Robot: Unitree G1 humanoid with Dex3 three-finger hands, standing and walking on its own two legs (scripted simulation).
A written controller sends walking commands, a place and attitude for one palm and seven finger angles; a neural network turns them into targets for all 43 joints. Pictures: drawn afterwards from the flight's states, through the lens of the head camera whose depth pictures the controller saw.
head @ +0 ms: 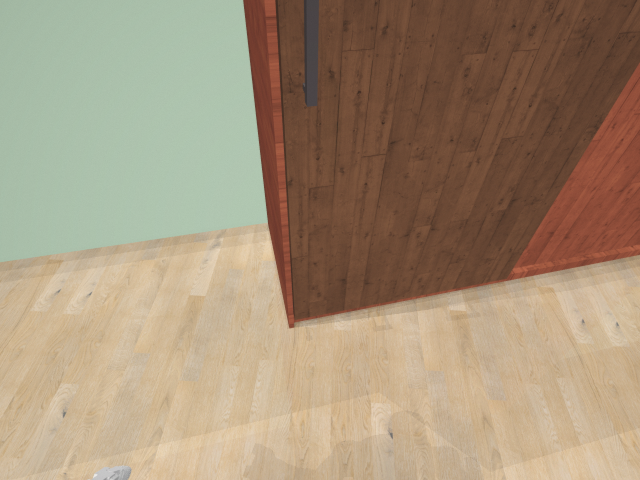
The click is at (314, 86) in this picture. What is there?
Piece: wardrobe's sliding door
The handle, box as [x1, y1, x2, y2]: [303, 0, 318, 106]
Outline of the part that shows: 318,0 304,0 305,82 303,83 303,90 305,93 305,102 307,106 316,105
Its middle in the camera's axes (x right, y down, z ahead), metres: -0.02 -0.33 +0.67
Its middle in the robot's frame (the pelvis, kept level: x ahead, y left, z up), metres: +0.74 +0.07 +0.22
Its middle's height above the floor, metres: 0.99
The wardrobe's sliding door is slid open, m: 0.00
